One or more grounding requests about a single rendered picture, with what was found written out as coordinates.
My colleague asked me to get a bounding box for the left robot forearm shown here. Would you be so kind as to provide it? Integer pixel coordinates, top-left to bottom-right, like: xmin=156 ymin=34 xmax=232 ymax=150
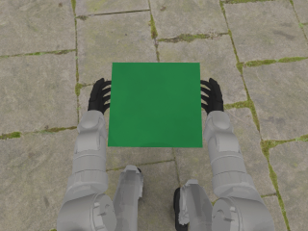
xmin=56 ymin=110 xmax=109 ymax=231

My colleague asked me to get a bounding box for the robot left thigh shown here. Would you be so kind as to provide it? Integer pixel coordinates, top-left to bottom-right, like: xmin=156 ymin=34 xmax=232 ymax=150
xmin=112 ymin=169 xmax=144 ymax=231

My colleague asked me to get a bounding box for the right robot upper arm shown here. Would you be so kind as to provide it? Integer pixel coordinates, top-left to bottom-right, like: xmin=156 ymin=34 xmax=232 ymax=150
xmin=211 ymin=195 xmax=275 ymax=231

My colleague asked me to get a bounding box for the carton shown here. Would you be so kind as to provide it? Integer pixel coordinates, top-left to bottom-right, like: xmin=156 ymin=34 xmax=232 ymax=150
xmin=108 ymin=63 xmax=203 ymax=148

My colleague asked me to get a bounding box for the left robot hand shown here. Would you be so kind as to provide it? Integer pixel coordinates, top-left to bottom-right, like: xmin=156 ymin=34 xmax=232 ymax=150
xmin=88 ymin=78 xmax=112 ymax=115

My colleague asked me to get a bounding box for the left robot upper arm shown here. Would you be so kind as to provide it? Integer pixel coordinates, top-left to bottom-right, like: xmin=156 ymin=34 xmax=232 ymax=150
xmin=57 ymin=192 xmax=117 ymax=231

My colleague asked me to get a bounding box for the right robot forearm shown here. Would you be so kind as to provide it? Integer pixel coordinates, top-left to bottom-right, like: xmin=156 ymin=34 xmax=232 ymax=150
xmin=203 ymin=111 xmax=275 ymax=230

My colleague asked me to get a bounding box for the robot right foot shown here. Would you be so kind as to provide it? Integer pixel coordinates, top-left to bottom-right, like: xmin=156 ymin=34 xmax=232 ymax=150
xmin=173 ymin=188 xmax=189 ymax=231

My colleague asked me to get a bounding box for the right robot hand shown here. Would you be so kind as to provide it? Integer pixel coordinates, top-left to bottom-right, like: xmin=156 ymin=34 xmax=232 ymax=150
xmin=200 ymin=78 xmax=224 ymax=115

